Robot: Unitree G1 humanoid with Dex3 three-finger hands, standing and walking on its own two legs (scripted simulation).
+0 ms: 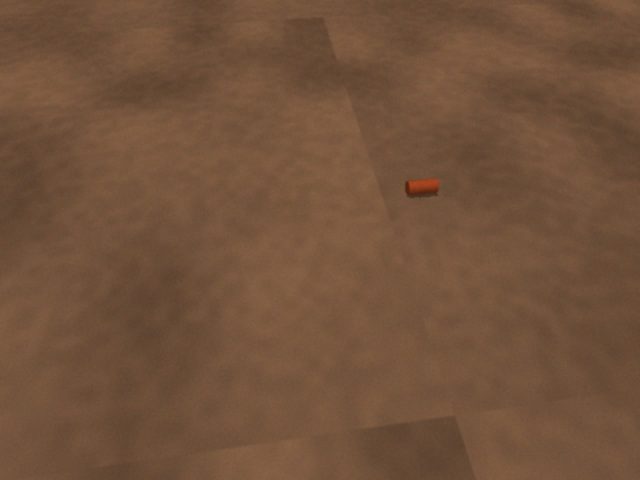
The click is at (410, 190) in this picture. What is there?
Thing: lying can
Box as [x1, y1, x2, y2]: [405, 178, 438, 194]
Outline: 437,179 432,178 406,181 406,193 413,194 437,191
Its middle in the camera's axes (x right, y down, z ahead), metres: +0.45 -0.21 +1.79
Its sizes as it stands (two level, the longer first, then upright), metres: 0.135 0.064 0.064
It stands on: the floor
